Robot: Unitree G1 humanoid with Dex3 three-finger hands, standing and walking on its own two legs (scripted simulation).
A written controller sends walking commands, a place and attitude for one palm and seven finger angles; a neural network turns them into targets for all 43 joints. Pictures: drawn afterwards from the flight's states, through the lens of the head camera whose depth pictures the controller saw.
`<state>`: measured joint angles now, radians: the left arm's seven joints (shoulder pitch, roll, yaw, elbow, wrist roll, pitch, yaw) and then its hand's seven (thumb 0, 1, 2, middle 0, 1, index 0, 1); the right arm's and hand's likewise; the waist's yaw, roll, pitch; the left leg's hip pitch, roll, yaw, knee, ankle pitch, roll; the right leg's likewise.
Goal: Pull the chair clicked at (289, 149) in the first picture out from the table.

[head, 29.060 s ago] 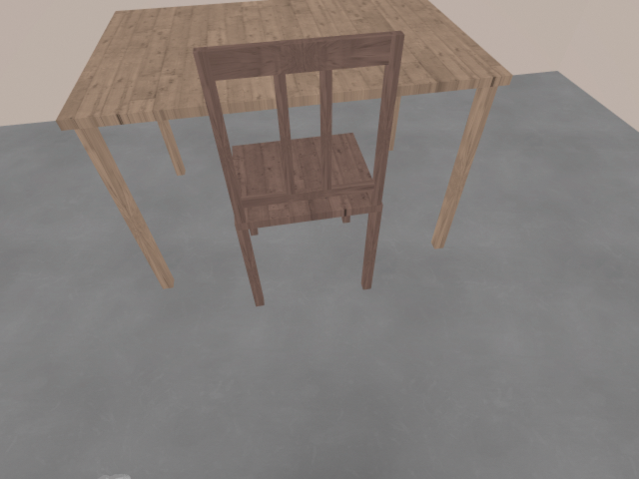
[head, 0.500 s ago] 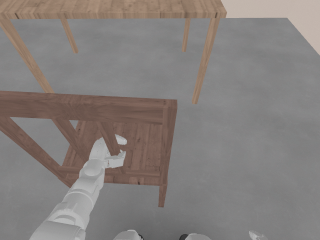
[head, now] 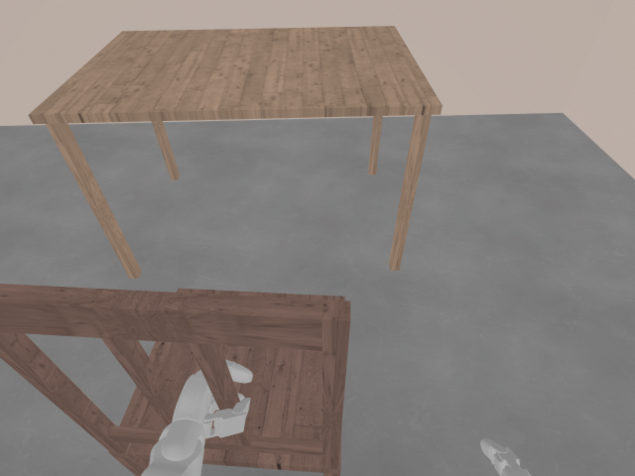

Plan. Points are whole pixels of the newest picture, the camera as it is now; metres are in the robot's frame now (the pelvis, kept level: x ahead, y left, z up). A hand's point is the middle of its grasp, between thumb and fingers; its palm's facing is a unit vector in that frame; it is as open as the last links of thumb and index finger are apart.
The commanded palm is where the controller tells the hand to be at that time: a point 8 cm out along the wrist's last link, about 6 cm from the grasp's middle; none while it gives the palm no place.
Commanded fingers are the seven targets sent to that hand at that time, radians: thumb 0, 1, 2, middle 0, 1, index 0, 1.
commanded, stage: stop walking, hand still on the chair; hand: left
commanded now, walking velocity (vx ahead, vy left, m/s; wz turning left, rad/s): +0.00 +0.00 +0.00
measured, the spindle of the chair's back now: (158, 394) +0.25 +0.25 -0.07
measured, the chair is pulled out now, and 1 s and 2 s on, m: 0.70 0.70 0.70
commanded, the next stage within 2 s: open the thumb and straighten the fingers in 0.58 s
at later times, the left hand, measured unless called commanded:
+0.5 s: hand (237, 410) +0.23 +0.13 -0.07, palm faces +0.05 -0.98 -0.18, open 6.0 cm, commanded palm +0.21 +0.18 -0.05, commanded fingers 0.00 0.90 0.90 -0.50 -1.45 -0.50 -1.45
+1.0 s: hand (232, 401) +0.25 +0.14 -0.06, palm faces +0.03 -0.98 -0.18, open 10.3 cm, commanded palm +0.22 +0.19 -0.04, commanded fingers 0.00 -0.55 0.20 -0.32 -0.94 -0.32 -0.94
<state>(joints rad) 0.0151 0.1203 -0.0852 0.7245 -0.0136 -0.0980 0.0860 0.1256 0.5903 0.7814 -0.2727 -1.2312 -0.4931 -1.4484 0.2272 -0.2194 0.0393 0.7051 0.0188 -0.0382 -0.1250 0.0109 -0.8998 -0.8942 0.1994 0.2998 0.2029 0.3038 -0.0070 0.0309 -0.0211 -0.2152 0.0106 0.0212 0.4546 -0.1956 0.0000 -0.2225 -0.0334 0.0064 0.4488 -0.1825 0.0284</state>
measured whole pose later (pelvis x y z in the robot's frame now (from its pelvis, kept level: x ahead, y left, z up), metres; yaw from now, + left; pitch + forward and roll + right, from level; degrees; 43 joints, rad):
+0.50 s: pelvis +0.02 -0.01 +0.00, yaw +1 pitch -2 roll +0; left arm 0.12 0.13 -0.09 0.60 -0.03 -0.09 0.10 0.14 0.58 0.80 -0.27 -1.22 -0.49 -1.45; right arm 0.20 -0.22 0.04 0.69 0.02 0.00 -0.12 0.01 -0.90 -0.89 0.20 0.30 0.20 0.30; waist 0.00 0.03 0.00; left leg -0.18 0.02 0.00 0.43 -0.21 -0.02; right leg -0.19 -0.03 -0.01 0.43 -0.21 0.01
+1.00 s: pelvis +0.01 -0.01 -0.03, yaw +2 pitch +5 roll +0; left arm 0.19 0.18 -0.06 0.23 -0.05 0.09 0.05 0.03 -0.06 0.44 -0.43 -1.36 -0.47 -1.38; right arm 0.21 -0.25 0.02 0.57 0.05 -0.10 -0.05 0.01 -0.90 -0.89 0.20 0.30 0.20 0.30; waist -0.04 0.04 -0.06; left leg -0.50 0.00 -0.02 0.76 -0.35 -0.01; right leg -0.49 -0.04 -0.03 0.76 -0.35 0.02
